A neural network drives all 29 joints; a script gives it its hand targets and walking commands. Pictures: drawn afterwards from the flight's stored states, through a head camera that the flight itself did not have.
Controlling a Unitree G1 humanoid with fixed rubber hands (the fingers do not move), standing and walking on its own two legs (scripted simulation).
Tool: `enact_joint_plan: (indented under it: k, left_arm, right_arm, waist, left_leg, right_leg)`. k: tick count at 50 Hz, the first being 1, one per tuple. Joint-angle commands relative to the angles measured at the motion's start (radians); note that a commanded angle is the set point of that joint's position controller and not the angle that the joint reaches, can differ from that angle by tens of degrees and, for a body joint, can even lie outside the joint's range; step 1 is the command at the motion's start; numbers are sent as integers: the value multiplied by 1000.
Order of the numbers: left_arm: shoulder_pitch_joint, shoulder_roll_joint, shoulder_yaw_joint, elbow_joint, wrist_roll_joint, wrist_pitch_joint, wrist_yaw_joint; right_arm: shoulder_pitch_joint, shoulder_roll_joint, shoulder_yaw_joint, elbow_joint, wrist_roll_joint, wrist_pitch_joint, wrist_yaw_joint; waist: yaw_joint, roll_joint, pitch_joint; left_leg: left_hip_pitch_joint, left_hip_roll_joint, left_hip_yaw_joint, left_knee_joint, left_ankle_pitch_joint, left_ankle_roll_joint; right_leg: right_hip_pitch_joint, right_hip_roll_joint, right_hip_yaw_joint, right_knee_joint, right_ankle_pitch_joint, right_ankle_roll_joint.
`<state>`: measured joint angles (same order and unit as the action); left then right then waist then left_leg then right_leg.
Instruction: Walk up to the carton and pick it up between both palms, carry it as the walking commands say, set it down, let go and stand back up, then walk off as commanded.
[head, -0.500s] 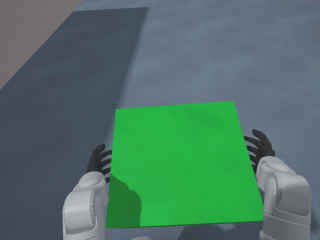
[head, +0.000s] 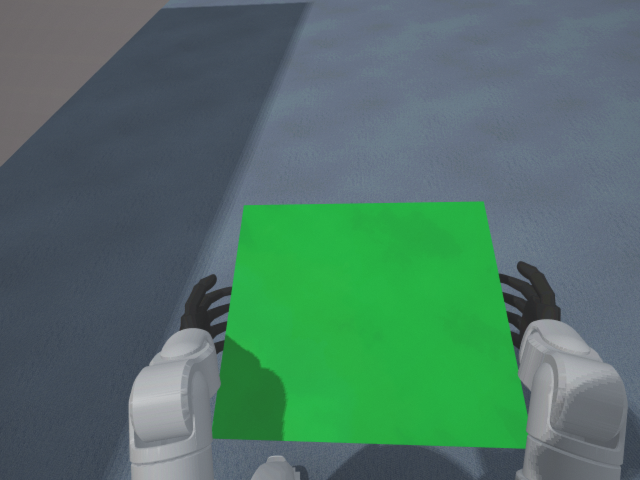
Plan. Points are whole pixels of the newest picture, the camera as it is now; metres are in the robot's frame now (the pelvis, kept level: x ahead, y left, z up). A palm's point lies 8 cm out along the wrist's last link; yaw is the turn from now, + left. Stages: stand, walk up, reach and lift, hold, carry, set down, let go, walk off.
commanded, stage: carry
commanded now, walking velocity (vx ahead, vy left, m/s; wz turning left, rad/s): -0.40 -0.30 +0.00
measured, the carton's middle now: (361, 333) +0.31 +0.00 -0.01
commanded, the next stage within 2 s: none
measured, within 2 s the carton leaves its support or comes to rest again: neither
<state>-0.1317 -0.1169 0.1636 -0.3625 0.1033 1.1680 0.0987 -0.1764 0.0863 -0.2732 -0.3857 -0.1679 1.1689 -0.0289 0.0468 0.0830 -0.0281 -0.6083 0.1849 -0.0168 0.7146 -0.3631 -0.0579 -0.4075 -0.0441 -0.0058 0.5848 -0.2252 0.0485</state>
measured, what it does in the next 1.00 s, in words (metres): walks backwards: left foot, then right foot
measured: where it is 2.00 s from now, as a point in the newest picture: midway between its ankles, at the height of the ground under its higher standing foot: outside the picture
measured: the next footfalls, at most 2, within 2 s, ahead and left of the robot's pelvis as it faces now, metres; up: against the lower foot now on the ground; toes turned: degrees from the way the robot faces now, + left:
left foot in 0.20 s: -0.09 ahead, +0.03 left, +0.00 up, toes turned +8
right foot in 0.56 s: -0.18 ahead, -0.37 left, +0.00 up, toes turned +0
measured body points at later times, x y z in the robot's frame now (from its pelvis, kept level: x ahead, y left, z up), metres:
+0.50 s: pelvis -0.21 -0.14 +0.01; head -0.18 -0.14 +0.46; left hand +0.05 +0.07 +0.08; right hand +0.09 -0.31 +0.09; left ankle -0.12 +0.02 -0.72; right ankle -0.19 -0.35 -0.68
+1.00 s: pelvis -0.42 -0.28 +0.01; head -0.40 -0.26 +0.46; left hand -0.16 -0.08 +0.07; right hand -0.13 -0.46 +0.09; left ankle -0.33 -0.15 -0.72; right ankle -0.38 -0.47 -0.65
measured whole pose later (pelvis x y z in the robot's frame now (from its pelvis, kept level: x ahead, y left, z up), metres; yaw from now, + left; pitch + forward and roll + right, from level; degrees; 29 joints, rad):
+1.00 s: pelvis -0.42 -0.28 +0.01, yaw +1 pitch +3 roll -2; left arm -0.09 -0.10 0.17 -0.42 0.13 1.17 0.09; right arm -0.18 0.12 -0.28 -0.34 -0.12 1.13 -0.04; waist 0.03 0.01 -0.02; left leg -0.44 0.11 0.08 0.50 -0.11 0.00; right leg -0.62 -0.03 0.07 1.02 -0.35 0.05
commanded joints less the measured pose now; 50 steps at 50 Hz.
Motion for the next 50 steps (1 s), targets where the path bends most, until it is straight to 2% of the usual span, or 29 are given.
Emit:
enact_joint_plan:
  k: [1, 4, 7, 9, 10, 11, 12, 13, 14, 17, 18, 19, 22, 24, 25, 26, 27, 28, 29, 30, 33, 36, 38, 40, 41, 42, 44, 46, 50]
  left_arm:
    - [-531, -819, -699, -135, -413, -12, -336]
    - [-497, -838, -627, -61, -384, -20, -325]
    - [-521, -816, -641, -140, -355, -39, -309]
    - [-492, -791, -640, -146, -329, -20, -297]
    - [-469, -797, -693, -123, -354, -9, -287]
    - [-462, -789, -695, -166, -345, -16, -278]
    - [-549, -830, -720, -191, -377, 4, -288]
    - [-568, -845, -692, -168, -358, -6, -293]
    - [-505, -811, -694, -114, -349, -14, -293]
    - [-531, -844, -738, -134, -388, -26, -310]
    - [-604, -852, -744, -172, -407, -29, -313]
    - [-580, -854, -762, -165, -428, -19, -313]
    - [-540, -798, -746, -167, -435, 4, -323]
    - [-496, -803, -756, -136, -436, 28, -336]
    - [-517, -823, -739, -109, -439, 27, -337]
    - [-513, -835, -747, -118, -458, 38, -340]
    - [-484, -825, -736, -63, -439, 34, -347]
    - [-469, -836, -725, -24, -437, 27, -346]
    - [-481, -784, -709, -70, -406, 14, -355]
    - [-550, -822, -694, -97, -435, 9, -355]
    - [-563, -886, -674, -86, -418, -11, -341]
    - [-543, -841, -631, -127, -375, -35, -317]
    - [-605, -862, -684, -195, -387, -31, -302]
    - [-531, -840, -698, -116, -389, -4, -286]
    - [-520, -838, -692, -162, -374, 4, -297]
    - [-488, -846, -696, -128, -348, 2, -306]
    - [-531, -869, -707, -94, -359, -3, -305]
    - [-552, -888, -733, -137, -387, -22, -312]
    - [-519, -846, -750, -145, -417, -11, -320]
  right_arm:
    - [-443, 883, 845, -28, 478, 10, 295]
    - [-489, 871, 899, -13, 577, -7, 305]
    - [-553, 863, 890, -71, 588, 0, 300]
    - [-574, 870, 890, -81, 606, 14, 302]
    - [-459, 844, 845, -10, 581, 27, 307]
    - [-405, 840, 839, 10, 555, 28, 308]
    - [-409, 832, 816, 26, 548, 9, 319]
    - [-420, 893, 821, 48, 564, 12, 324]
    - [-400, 883, 817, 52, 554, 10, 327]
    - [-432, 855, 794, -26, 518, -2, 321]
    - [-402, 836, 794, -14, 483, -12, 302]
    - [-444, 870, 805, -55, 510, -6, 296]
    - [-401, 794, 798, -125, 458, 3, 263]
    - [-343, 752, 805, -79, 438, 19, 255]
    - [-371, 781, 808, -80, 438, 24, 256]
    - [-365, 813, 809, -47, 437, 37, 259]
    - [-339, 785, 800, -33, 412, 33, 261]
    - [-294, 734, 785, 4, 393, 22, 263]
    - [-302, 781, 809, 3, 406, 28, 268]
    - [-438, 823, 823, -22, 421, 23, 278]
    - [-558, 945, 902, -41, 558, -6, 301]
    - [-631, 888, 910, -109, 615, -12, 305]
    - [-601, 908, 887, -110, 609, -3, 300]
    - [-493, 877, 856, 1, 593, 23, 306]
    - [-445, 849, 835, -10, 558, 0, 309]
    - [-445, 866, 840, 2, 558, 13, 313]
    - [-454, 902, 829, 25, 566, 17, 323]
    - [-397, 875, 791, 17, 502, -4, 315]
    - [-409, 810, 811, -82, 476, -11, 275]
  waist:
    - [-27, -330, -318]
    - [-58, -365, -308]
    - [-38, -351, -331]
    - [-44, -313, -372]
    - [-60, -152, -348]
    - [-27, 69, -367]
    - [-51, 484, -216]
    - [-50, 228, -202]
    - [-52, 71, -240]
    - [-43, -6, -230]
    - [-43, -41, -281]
    - [-49, 82, -271]
    - [-50, 76, -270]
    - [-48, 219, -275]
    - [-49, 138, -325]
    - [-46, 183, -316]
    - [-37, 133, -328]
    - [-42, -20, -315]
    - [-26, -525, -310]
    - [-20, -493, -297]
    - [-61, -364, -321]
    - [-37, -422, -305]
    - [-52, -243, -403]
    - [-44, -104, -353]
    - [-39, 345, -246]
    - [-54, 235, -239]
    - [-53, 16, -269]
    - [-46, 77, -299]
    - [-45, 63, -315]
  left_leg:
    - [145, -211, 58, 487, -305, 65]
    - [126, -166, 100, 380, -137, 64]
    - [191, -148, 102, 151, -149, 59]
    - [388, -116, 91, -190, -88, 84]
    - [499, -56, 21, -428, 67, 84]
    - [590, 163, -173, -407, 129, 71]
    - [510, 478, -451, -433, 654, 272]
    - [436, 422, -368, -385, 812, 288]
    - [453, 326, -238, -334, 813, 241]
    - [464, 159, 0, -307, 679, 140]
    - [455, 201, -73, -318, 632, 139]
    - [546, 186, -54, -307, 631, 143]
    - [408, 203, -54, -346, 571, 175]
    - [337, 161, -16, -349, 402, 139]
    - [375, 146, -3, -298, 426, 135]
    - [396, 181, -54, -289, 423, 134]
    - [281, 125, -20, -249, 225, 98]
    - [218, 36, 61, -63, 105, 64]
    - [32, -176, 191, 191, -327, 9]
    - [133, -180, 91, 438, -380, 35]
    - [143, -207, 57, 494, -184, 65]
    - [133, -155, 136, 216, -123, 37]
    - [289, -130, 69, -175, -32, 50]
    - [571, 86, -126, -427, 105, 26]
    - [494, 471, -536, -429, 533, 238]
    - [437, 441, -462, -383, 684, 287]
    - [367, 280, -160, -336, 675, 207]
    - [445, 152, -15, -298, 648, 156]
    - [443, 206, -81, -332, 493, 177]
  right_leg:
    - [14, -245, 76, -235, 490, -243]
    - [137, -133, -50, -140, 504, -171]
    - [202, -179, 70, -199, 301, -208]
    - [165, -155, 104, -178, 110, -164]
    - [75, -120, 77, -96, 59, -139]
    - [-59, -70, 92, 79, -84, -92]
    - [-399, 10, 1, 269, -328, -42]
    - [-354, -10, 219, 475, -249, -59]
    - [-324, 39, 214, 535, -222, -57]
    - [-312, 42, 155, 625, -80, 0]
    - [-271, 51, 161, 631, -127, 9]
    - [-317, 15, 142, 562, -129, 37]
    - [-142, -28, 36, 348, -186, 43]
    - [10, -39, -4, 110, -163, 13]
    - [16, -35, 3, 32, -135, -4]
    - [73, 33, -99, -81, -138, 1]
    - [164, -11, -8, -152, -122, -42]
    - [208, -98, 103, -298, -25, -62]
    - [124, -334, 294, -325, 268, -205]
    - [-10, -315, 204, -283, 479, -273]
    - [38, -169, -27, -176, 439, -143]
    - [195, -164, 17, -147, 394, -186]
    - [270, -201, 157, -99, 290, -191]
    - [-59, -81, 115, 47, -15, -106]
    - [-350, 31, 52, 309, -331, -31]
    - [-353, -1, 231, 508, -314, -52]
    - [-278, 31, 198, 667, -173, -45]
    - [-267, 12, 137, 587, -84, -19]
    - [-152, -39, 72, 305, -146, 6]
